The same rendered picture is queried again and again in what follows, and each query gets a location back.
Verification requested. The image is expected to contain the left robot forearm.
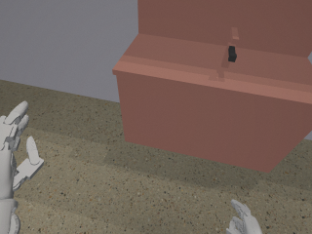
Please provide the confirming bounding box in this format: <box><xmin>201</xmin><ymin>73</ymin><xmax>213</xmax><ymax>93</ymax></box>
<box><xmin>0</xmin><ymin>198</ymin><xmax>20</xmax><ymax>234</ymax></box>

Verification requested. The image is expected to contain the counter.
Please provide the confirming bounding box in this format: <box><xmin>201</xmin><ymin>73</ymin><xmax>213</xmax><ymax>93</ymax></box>
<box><xmin>112</xmin><ymin>0</ymin><xmax>312</xmax><ymax>173</ymax></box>

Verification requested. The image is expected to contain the robot right hand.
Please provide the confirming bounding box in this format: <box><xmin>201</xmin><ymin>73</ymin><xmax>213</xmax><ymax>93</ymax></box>
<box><xmin>226</xmin><ymin>199</ymin><xmax>262</xmax><ymax>234</ymax></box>

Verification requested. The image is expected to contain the robot left hand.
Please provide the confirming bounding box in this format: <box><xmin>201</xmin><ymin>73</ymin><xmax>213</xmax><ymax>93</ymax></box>
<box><xmin>0</xmin><ymin>100</ymin><xmax>44</xmax><ymax>200</ymax></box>

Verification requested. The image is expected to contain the tap lever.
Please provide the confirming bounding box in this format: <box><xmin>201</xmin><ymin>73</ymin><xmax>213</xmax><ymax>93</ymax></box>
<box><xmin>228</xmin><ymin>46</ymin><xmax>237</xmax><ymax>62</ymax></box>

